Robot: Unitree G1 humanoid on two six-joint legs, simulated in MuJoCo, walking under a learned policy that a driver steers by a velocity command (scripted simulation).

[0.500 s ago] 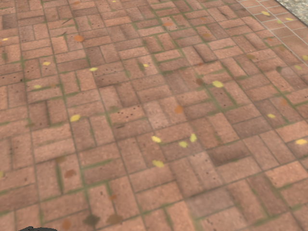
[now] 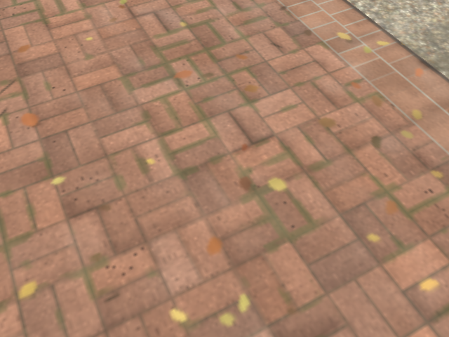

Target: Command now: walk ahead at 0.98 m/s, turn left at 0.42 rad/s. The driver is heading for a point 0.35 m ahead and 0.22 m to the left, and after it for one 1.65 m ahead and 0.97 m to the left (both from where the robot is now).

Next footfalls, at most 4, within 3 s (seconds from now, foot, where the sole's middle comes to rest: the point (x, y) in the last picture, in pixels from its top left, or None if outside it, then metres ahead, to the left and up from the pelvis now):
0.10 left None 0.32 0.05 -0.76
0.48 right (250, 249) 0.72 -0.02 -0.76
0.96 left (184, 302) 0.54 0.18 -0.76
1.32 right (233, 245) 0.73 0.04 -0.76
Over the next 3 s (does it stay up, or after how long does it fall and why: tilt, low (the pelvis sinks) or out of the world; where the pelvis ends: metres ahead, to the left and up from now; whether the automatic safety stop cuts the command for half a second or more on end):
stays up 0.72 0.24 0.01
